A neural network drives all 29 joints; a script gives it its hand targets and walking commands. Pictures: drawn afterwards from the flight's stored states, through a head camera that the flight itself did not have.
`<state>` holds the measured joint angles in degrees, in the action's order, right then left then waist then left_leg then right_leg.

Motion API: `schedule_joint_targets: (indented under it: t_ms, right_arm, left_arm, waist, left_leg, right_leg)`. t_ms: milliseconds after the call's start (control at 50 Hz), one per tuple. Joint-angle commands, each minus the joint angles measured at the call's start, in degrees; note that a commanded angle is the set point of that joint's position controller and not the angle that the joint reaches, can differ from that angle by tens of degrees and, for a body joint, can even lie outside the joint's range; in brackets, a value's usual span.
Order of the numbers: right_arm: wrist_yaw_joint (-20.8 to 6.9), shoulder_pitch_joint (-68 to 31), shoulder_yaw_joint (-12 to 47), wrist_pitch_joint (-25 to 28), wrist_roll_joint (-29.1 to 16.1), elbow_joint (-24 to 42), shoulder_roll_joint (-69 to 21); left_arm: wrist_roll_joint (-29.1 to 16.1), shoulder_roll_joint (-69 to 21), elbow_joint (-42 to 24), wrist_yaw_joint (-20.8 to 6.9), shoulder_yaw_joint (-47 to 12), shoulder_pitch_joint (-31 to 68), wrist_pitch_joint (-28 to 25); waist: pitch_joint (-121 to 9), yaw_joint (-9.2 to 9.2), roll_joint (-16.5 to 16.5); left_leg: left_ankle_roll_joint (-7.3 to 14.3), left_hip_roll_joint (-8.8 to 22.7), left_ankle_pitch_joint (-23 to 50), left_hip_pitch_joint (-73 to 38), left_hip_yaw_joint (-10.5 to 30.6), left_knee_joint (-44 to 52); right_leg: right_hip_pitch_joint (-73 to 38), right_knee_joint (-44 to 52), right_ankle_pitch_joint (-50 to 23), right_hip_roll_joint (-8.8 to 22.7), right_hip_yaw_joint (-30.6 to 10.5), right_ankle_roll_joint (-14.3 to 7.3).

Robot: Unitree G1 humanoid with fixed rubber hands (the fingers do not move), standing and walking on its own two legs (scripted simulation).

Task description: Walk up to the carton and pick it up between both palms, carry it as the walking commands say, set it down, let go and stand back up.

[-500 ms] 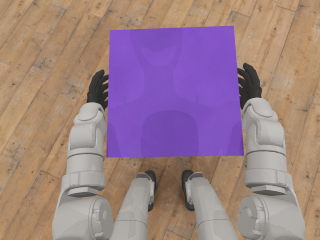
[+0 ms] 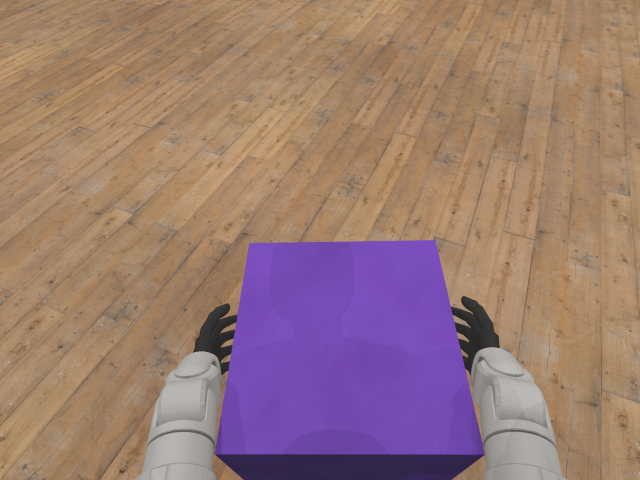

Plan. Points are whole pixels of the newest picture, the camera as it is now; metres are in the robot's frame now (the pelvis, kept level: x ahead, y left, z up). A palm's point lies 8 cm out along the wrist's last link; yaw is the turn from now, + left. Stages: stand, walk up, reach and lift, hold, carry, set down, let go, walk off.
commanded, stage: reach and lift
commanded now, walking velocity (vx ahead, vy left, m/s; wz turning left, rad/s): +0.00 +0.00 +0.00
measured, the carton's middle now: (343, 369) +0.31 +0.00 -0.08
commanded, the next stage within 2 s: hold in 1.52 s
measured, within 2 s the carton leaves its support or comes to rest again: neither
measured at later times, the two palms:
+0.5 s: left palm (196, 358) +0.28 +0.17 +0.04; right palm (507, 350) +0.28 -0.19 +0.05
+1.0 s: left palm (185, 370) +0.26 +0.18 +0.04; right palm (502, 353) +0.28 -0.18 +0.05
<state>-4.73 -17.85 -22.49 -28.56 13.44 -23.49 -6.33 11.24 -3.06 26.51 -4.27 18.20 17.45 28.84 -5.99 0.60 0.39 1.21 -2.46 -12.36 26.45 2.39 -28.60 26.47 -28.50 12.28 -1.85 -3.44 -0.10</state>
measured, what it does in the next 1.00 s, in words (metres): stands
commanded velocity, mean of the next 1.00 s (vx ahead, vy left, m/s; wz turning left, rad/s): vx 0.00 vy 0.00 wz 0.00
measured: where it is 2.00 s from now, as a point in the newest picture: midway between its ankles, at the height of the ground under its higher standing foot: outside the picture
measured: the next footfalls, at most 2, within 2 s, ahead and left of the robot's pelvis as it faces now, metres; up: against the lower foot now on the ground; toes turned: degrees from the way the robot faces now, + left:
none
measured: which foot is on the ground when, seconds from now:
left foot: down 0.00-1.00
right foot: down 0.00-1.00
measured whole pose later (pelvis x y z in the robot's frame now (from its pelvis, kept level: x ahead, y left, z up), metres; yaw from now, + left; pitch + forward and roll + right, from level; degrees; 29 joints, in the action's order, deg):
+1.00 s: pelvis -0.01 -0.01 +0.01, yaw +0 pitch -5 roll +0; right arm -4.3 -14.3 -17.3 -41.7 12.0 -12.9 -5.9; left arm 11.4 -3.8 12.4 -4.6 15.5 12.0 42.9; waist 0.5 -0.7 0.2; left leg 0.8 -2.0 -9.0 4.1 2.9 -18.5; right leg 4.4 -18.9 9.1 -1.9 -3.4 -0.8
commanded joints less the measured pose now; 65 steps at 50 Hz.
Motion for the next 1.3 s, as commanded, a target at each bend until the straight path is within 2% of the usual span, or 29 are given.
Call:
schedule_joint_targets:
  t_ms: [0, 60, 80, 120, 200, 260, 300, 360, 380, 400, 460, 500, 580, 700, 780, 820, 900, 960, 980, 1120, 1140, 1180, 1280]
  right_arm:
    - [-12.7, -29.0, 39.4, 1.0, -11.4, 6.7, -50.3]
    - [-12.1, -27.0, 40.9, 0.0, -11.8, 8.4, -49.6]
    - [-12.0, -25.8, 40.8, -0.3, -12.0, 8.7, -49.1]
    - [-12.0, -25.5, 40.3, -1.4, -11.7, 8.2, -48.3]
    - [-12.2, -25.3, 39.4, -3.7, -11.8, 7.5, -47.4]
    - [-12.5, -26.9, 39.3, -5.3, -12.0, 8.1, -47.6]
    - [-12.7, -27.3, 40.0, -6.0, -12.9, 10.1, -48.4]
    - [-12.7, -25.7, 40.9, -7.8, -13.1, 10.2, -49.1]
    - [-12.5, -25.5, 41.1, -8.1, -13.3, 11.5, -49.1]
    - [-12.4, -26.0, 41.7, -8.6, -13.6, 12.0, -49.3]
    - [-11.8, -26.7, 41.5, -9.9, -13.6, 13.2, -48.4]
    - [-11.6, -25.9, 40.9, -10.6, -13.2, 12.8, -48.0]
    - [-11.3, -26.6, 41.3, -11.5, -13.7, 13.6, -48.2]
    - [-11.0, -26.8, 43.1, -12.1, -14.5, 15.8, -48.3]
    - [-10.9, -26.6, 42.4, -12.2, -14.1, 15.9, -46.9]
    - [-10.9, -26.5, 42.2, -12.1, -14.1, 15.3, -46.9]
    - [-11.0, -28.7, 42.5, -11.7, -14.4, 16.3, -46.7]
    - [-11.1, -27.8, 42.3, -11.5, -14.3, 15.3, -46.7]
    - [-11.2, -28.7, 42.3, -11.4, -14.2, 15.7, -46.3]
    - [-11.5, -26.1, 42.8, -11.2, -14.3, 15.8, -46.7]
    - [-11.5, -26.6, 42.8, -11.3, -14.2, 16.0, -46.2]
    - [-11.4, -25.8, 42.9, -11.3, -14.5, 16.6, -45.8]
    - [-11.2, -23.8, 43.1, -11.3, -14.5, 17.1, -45.2]
  left_arm:
    - [-13.1, -51.4, -11.7, -13.1, -37.2, 35.6, -2.8]
    - [-13.5, -51.8, -13.7, -12.6, -38.9, 34.3, -1.8]
    - [-13.5, -51.7, -14.4, -12.4, -39.2, 33.1, -1.2]
    - [-13.0, -51.4, -13.5, -12.2, -38.9, 32.6, -0.2]
    - [-12.0, -50.1, -13.2, -12.1, -37.9, 32.1, 2.2]
    - [-11.5, -50.2, -12.7, -12.3, -36.9, 31.2, 3.9]
    - [-12.2, -50.9, -14.8, -12.5, -37.5, 31.7, 4.5]
    - [-12.3, -49.9, -16.9, -12.6, -37.4, 31.3, 6.1]
    - [-12.5, -50.1, -17.5, -12.7, -37.7, 30.9, 6.6]
    - [-12.6, -49.8, -18.2, -12.6, -37.9, 30.7, 7.1]
    - [-12.8, -49.0, -18.6, -12.6, -38.0, 31.0, 8.4]
    - [-12.9, -48.8, -19.5, -12.6, -38.6, 32.2, 9.0]
    - [-13.3, -48.7, -20.4, -12.4, -38.9, 32.8, 9.6]
    - [-13.8, -47.7, -23.5, -12.0, -39.6, 33.2, 10.2]
    - [-13.1, -46.8, -23.1, -11.9, -39.1, 31.3, 10.7]
    - [-13.3, -46.8, -23.1, -11.8, -39.4, 32.4, 10.7]
    - [-13.6, -47.0, -22.8, -12.0, -39.4, 32.9, 10.6]
    - [-13.7, -47.5, -23.0, -11.9, -39.6, 33.1, 10.6]
    - [-13.4, -47.3, -22.9, -11.9, -39.3, 33.0, 10.7]
    - [-13.6, -47.7, -24.6, -11.8, -40.1, 31.5, 10.8]
    - [-13.6, -47.4, -23.8, -11.7, -39.7, 30.7, 11.0]
    - [-13.6, -47.8, -24.0, -11.7, -40.2, 29.8, 11.0]
    - [-13.5, -47.0, -25.7, -11.4, -40.6, 28.6, 11.1]
  waist:
    - [-30.9, 0.14, -0.4]
    - [-29.9, 0.81, -0.8]
    - [-28.4, 0.76, -1.6]
    - [-24.8, 1.19, -1.0]
    - [-18.0, 0.65, -1.9]
    - [-15.0, -0.03, -1.2]
    - [-16.3, 0.06, -0.7]
    - [-14.1, -0.72, -0.1]
    - [-14.4, -0.11, 0.0]
    - [-13.9, -0.73, 0.0]
    - [-10.7, -0.22, 0.7]
    - [-9.3, 0.6, -0.5]
    - [-9.0, 0.01, -0.6]
    - [-11.3, -1.02, 0.3]
    - [-10.1, -1.26, -0.6]
    - [-10.1, -0.83, -1.1]
    - [-10.7, -1.13, -0.1]
    - [-11.0, -0.92, -1.2]
    - [-10.8, -1.35, -0.8]
    - [-12.2, -0.96, -1.2]
    - [-10.9, -1.18, 0.2]
    - [-11.2, -0.86, -1.3]
    - [-10.7, -0.99, -1.5]
  left_leg:
    - [-0.6, -1.5, 32.3, -23.4, 4.3, 1.3]
    - [-0.8, -1.6, 30.7, -25.3, 4.5, 2.7]
    - [-1.1, -1.8, 29.4, -25.2, 4.2, 3.3]
    - [-1.0, -1.5, 24.8, -25.2, 4.2, 4.6]
    - [-0.8, -1.8, 16.4, -23.5, 3.3, 7.2]
    - [-0.5, -1.7, 12.0, -23.1, 3.1, 8.6]
    - [-0.3, -1.7, 13.0, -25.4, 3.1, 9.0]
    - [0.0, -1.8, 14.4, -26.0, 3.3, 9.7]
    - [0.0, -1.8, 15.1, -27.1, 3.4, 9.9]
    - [0.1, -2.0, 14.9, -27.1, 3.3, 10.2]
    - [0.2, -1.8, 12.3, -27.1, 3.3, 10.8]
    - [0.0, -1.8, 10.7, -26.9, 2.9, 11.2]
    - [0.0, -1.8, 9.4, -26.6, 2.6, 11.4]
    - [0.0, -2.1, 12.3, -27.3, 2.2, 11.4]
    - [-0.4, -2.0, 11.6, -27.6, 2.1, 11.9]
    - [-0.5, -1.9, 10.8, -27.7, 1.9, 11.9]
    - [-0.4, -1.8, 10.3, -27.6, 1.9, 11.8]
    - [-0.6, -1.7, 10.4, -28.2, 2.0, 11.9]
    - [-0.6, -1.6, 10.0, -27.5, 2.1, 12.0]
    - [-1.0, -1.8, 13.6, -29.2, 2.1, 11.7]
    - [-0.9, -1.6, 13.2, -28.5, 2.2, 11.7]
    - [-0.9, -1.7, 13.3, -28.8, 2.2, 11.8]
    - [-1.1, -1.8, 15.0, -29.5, 2.2, 11.7]
  right_leg:
    - [-14.7, 2.5, -25.9, -3.8, -2.1, 0.4]
    - [-16.9, 3.9, -24.7, -3.6, -2.0, 0.3]
    - [-17.6, 4.4, -23.7, -3.6, -1.8, 0.0]
    - [-17.3, 5.6, -20.2, -3.5, -1.5, -0.1]
    - [-18.7, 7.7, -14.8, -2.7, -1.3, -0.8]
    - [-20.5, 8.8, -11.5, -2.3, -1.1, -1.1]
    - [-21.1, 9.3, -12.3, -2.3, -1.0, -1.1]
    - [-23.1, 9.8, -14.7, -2.0, -1.4, -0.9]
    - [-23.6, 10.0, -15.6, -2.0, -1.4, -0.9]
    - [-24.0, 10.3, -15.2, -2.0, -1.5, -0.9]
    - [-23.6, 11.2, -12.8, -1.9, -1.4, -0.8]
    - [-23.7, 11.5, -11.7, -1.8, -1.5, -1.0]
    - [-24.8, 11.6, -10.8, -1.6, -1.6, -1.0]
    - [-26.6, 11.4, -14.3, -1.8, -1.8, -0.5]
    - [-25.8, 11.8, -12.5, -2.0, -1.6, -0.8]
    - [-24.9, 11.9, -11.1, -2.0, -1.6, -0.9]
    - [-24.8, 11.9, -9.8, -2.1, -1.6, -0.9]
    - [-24.5, 11.8, -9.7, -2.2, -1.4, -1.1]
    - [-24.9, 11.7, -9.1, -2.2, -1.3, -1.1]
    - [-24.8, 11.6, -12.3, -2.4, -1.4, -1.1]
    - [-24.4, 11.7, -11.4, -2.5, -1.3, -1.1]
    - [-24.7, 11.7, -11.8, -2.3, -1.5, -1.2]
    - [-24.5, 12.0, -12.7, -2.4, -1.6, -1.2]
